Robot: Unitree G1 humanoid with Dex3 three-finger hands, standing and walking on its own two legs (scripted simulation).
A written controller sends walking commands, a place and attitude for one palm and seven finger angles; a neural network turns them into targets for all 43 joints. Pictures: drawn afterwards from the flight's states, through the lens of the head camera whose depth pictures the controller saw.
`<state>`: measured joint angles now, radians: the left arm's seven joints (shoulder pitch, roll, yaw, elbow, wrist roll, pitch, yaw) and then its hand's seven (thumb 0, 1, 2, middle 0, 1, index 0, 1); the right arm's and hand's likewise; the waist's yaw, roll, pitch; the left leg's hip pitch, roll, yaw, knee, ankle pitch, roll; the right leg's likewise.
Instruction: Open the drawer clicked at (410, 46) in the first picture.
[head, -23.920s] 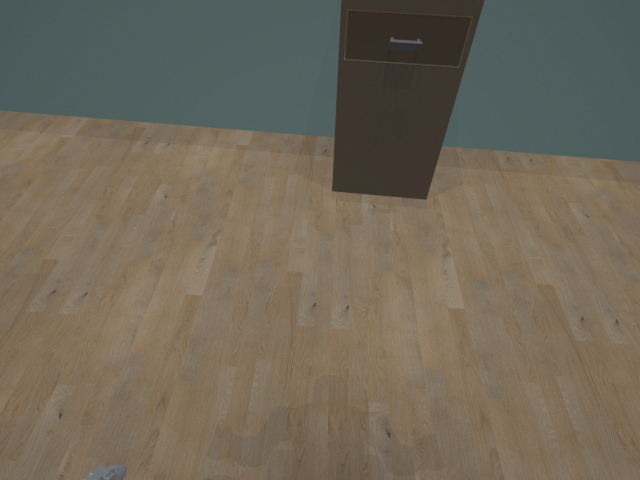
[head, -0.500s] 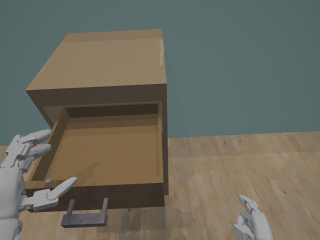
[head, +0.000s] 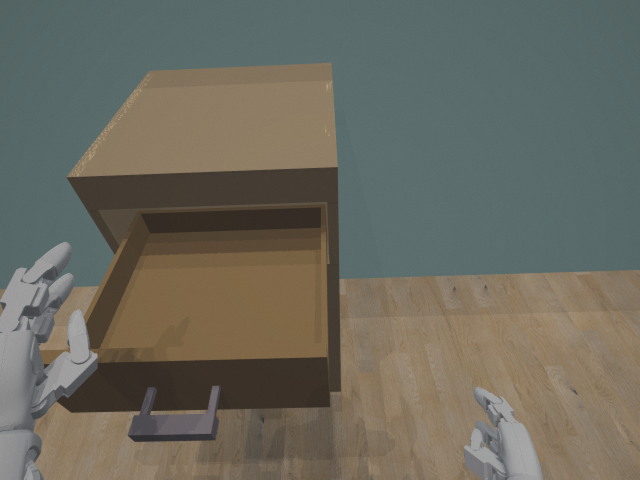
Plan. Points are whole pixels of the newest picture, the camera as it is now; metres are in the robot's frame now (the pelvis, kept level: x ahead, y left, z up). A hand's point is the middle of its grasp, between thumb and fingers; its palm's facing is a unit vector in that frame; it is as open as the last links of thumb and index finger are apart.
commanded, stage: step back with the hand held close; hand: left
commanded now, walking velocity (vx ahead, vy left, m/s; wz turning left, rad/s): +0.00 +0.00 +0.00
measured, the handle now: (178, 410) +0.21 +0.23 -0.05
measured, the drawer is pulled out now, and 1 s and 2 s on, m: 0.30 0.30 0.30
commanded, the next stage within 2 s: stop stepping back and stand still in 1.38 s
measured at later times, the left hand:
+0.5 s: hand (61, 382) +0.16 +0.26 +0.15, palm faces +0.26 -0.81 -0.52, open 7.4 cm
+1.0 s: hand out of the picture +0.08 +0.26 +0.16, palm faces +0.39 -0.78 -0.50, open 7.4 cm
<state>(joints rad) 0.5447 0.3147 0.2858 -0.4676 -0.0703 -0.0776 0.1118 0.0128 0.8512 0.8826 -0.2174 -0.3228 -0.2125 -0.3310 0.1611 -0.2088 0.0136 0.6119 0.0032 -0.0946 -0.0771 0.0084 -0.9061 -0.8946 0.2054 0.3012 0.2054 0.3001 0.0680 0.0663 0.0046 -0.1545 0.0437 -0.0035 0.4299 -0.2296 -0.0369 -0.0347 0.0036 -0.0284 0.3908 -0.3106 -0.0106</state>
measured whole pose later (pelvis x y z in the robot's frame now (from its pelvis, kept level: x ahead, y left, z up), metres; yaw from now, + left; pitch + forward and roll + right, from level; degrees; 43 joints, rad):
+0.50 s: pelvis -0.04 +0.02 +0.00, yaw -1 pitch +2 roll -1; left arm 0.66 0.43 0.38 -0.63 -0.06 -0.15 0.11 0.02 0.89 0.90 -0.22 -0.30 -0.21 -0.31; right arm 0.14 -0.21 -0.02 0.52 0.02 0.01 -0.07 0.01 -0.91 -0.89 0.20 0.30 0.20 0.30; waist 0.00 0.00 0.06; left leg -0.36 0.03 0.01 0.50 -0.18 -0.01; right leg -0.24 -0.01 -0.02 0.47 -0.27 0.02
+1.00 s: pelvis -0.11 +0.02 -0.02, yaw +2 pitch +1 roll -2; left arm 0.61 0.42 0.43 -0.66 -0.04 -0.23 0.15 0.01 0.89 0.90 -0.22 -0.30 -0.21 -0.31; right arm 0.18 -0.19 0.01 0.54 0.01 -0.11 -0.05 0.01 -0.90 -0.89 0.21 0.30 0.21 0.30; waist 0.00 0.02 0.08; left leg -0.51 0.05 -0.03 0.64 -0.18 0.00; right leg -0.39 0.02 -0.02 0.63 -0.24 0.01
